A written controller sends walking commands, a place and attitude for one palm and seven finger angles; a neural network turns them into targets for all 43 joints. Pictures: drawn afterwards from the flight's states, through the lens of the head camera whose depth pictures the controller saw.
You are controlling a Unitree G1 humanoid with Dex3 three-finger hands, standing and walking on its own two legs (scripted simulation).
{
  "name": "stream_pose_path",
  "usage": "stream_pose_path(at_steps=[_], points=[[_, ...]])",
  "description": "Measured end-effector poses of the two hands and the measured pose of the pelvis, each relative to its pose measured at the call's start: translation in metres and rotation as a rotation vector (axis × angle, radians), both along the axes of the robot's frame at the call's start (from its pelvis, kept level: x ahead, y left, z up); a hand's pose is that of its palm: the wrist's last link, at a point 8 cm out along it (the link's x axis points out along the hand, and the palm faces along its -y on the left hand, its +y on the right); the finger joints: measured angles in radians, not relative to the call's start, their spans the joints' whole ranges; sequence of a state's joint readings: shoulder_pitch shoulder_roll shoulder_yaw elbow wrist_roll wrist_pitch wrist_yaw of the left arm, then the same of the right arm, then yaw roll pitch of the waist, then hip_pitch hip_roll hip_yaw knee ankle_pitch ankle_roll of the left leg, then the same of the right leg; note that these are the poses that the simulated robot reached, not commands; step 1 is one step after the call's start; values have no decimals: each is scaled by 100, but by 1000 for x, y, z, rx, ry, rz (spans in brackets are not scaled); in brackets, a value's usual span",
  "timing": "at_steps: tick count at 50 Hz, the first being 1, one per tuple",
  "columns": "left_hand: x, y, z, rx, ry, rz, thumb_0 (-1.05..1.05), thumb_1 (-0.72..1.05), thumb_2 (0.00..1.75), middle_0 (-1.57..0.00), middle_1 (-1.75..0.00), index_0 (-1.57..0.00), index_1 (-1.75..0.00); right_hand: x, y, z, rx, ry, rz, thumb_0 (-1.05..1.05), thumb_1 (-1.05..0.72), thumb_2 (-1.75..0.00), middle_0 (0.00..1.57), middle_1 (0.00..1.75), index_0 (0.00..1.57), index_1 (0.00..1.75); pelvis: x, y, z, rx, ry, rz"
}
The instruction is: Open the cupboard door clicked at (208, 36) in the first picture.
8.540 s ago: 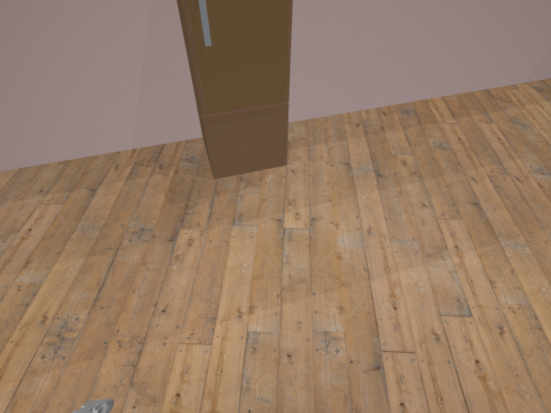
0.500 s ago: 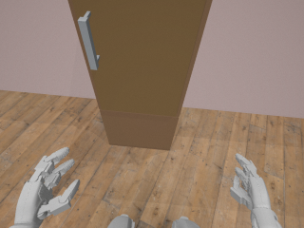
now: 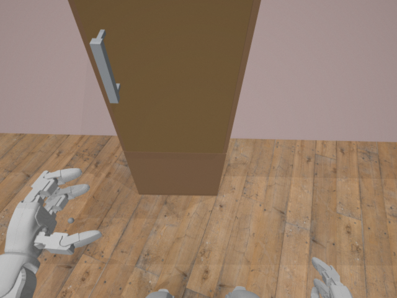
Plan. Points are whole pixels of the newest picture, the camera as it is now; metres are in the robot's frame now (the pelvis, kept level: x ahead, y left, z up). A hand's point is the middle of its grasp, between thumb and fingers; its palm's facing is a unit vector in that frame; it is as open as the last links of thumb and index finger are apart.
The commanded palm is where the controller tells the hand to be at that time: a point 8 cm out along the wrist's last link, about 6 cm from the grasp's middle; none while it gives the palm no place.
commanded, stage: raise the hand with hooked fingers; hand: left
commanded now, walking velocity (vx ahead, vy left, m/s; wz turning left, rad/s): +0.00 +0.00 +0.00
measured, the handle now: (108, 68) +0.61 +0.26 +0.10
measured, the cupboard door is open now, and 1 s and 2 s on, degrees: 0 0 0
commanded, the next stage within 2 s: move the hooked fingers beside the handle in 1.10 s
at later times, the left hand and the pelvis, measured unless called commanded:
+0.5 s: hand (39, 178) +0.29 +0.29 +0.10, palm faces +0.07 -1.00 -0.04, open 13.9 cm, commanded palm +0.26 +0.34 +0.12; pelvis +0.01 +0.02 +0.02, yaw +0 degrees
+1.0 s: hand (48, 168) +0.30 +0.27 +0.12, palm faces +0.08 -1.00 -0.03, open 14.0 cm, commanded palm +0.27 +0.32 +0.12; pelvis +0.01 +0.00 +0.03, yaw +0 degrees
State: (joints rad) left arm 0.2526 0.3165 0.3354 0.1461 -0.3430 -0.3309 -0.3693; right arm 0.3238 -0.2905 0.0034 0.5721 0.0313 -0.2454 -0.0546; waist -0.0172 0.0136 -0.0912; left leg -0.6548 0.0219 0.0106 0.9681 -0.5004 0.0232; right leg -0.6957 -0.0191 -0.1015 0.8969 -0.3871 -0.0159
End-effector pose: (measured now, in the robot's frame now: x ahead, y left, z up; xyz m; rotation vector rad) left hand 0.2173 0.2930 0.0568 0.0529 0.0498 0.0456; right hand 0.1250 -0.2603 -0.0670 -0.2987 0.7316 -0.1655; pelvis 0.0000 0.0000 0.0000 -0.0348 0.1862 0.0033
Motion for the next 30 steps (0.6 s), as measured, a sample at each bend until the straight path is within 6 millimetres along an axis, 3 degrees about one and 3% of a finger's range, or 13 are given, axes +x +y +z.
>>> stream_pose_path(at_steps=[5, 16, 23, 30], points=[[8, 10, 6, -5, -15, 8, 0, -19, 44, -28, -99, -28, -100, 17, 7, 13, -18, -45, 20, 1, -90, -90, 20, 30, 20, 30, 2, 6, 4, -6, -19, 4], [30, 35, 29, -15, -29, 22, 0, -42, 34, -30, -114, -30, -115, 53, 48, 26, 43, -111, 98, 1, -90, -90, 20, 30, 20, 30, 9, 16, 14, -14, -52, 10], [45, 47, 46, -13, -41, 26, -1, -48, 31, -30, -118, -30, -119, 53, 58, 25, 60, -86, 110, 1, -90, -90, 20, 30, 20, 30, 13, 18, 20, -13, -64, 11], [59, 57, 59, -19, -45, 29, -1, -50, 30, -30, -119, -30, -120, 41, 47, 23, 44, -39, 83, 1, -90, -90, 20, 30, 20, 30, 13, 17, 24, -9, -75, 8]])
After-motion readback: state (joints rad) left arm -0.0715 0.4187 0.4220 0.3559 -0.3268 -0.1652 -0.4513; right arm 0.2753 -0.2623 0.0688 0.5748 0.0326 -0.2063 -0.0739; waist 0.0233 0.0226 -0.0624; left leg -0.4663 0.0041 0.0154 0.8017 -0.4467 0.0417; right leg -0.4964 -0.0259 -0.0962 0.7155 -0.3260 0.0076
